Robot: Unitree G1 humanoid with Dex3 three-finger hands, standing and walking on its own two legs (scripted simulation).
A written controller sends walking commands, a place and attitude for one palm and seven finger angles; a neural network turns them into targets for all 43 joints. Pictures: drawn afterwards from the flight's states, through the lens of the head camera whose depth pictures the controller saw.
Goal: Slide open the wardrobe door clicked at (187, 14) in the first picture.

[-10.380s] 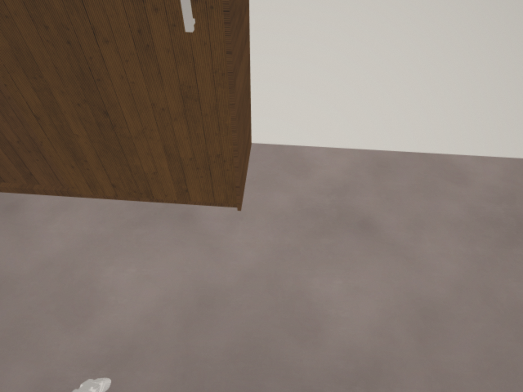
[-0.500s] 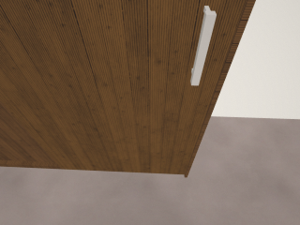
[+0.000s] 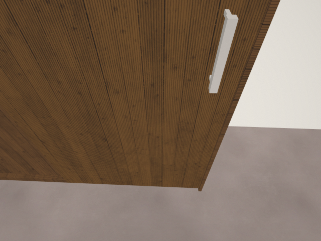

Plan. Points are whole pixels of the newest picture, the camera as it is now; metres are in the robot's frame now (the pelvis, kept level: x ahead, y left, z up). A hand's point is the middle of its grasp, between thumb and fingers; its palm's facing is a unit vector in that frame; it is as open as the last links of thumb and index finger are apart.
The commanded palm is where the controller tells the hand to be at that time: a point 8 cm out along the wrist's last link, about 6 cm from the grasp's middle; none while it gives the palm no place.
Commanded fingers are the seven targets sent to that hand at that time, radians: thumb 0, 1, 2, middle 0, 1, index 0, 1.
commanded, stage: look again from close up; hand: right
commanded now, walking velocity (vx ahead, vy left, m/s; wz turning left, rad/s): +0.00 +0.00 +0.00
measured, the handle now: (219, 54) +0.52 -0.12 +0.21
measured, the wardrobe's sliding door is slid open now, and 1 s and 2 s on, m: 0.00 0.00 0.00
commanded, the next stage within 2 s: raise the hand with hooked fingers in 0.18 s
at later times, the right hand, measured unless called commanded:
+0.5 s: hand (253, 209) +0.20 -0.19 +0.02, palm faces +0.21 +0.98 -0.06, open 7.7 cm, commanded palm +0.11 -0.25 -0.03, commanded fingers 0.00 -0.62 -0.78 0.22 0.48 0.22 0.48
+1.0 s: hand (275, 214) +0.18 -0.22 +0.05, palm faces +0.00 +1.00 -0.07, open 10.4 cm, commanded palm +0.15 -0.27 +0.07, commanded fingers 0.00 -0.04 -0.53 0.26 0.86 0.26 0.86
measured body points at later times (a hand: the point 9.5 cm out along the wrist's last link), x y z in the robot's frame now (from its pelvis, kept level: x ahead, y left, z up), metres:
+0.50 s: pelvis -0.02 +0.01 -0.02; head -0.01 +0.01 +0.43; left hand +0.13 +0.26 -0.12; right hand +0.19 -0.24 +0.02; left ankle -0.04 +0.13 -0.74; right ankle +0.02 -0.11 -0.74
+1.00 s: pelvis -0.03 +0.01 -0.04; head -0.02 +0.01 +0.41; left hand +0.16 +0.23 -0.10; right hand +0.18 -0.27 +0.06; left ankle -0.04 +0.13 -0.74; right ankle +0.01 -0.11 -0.74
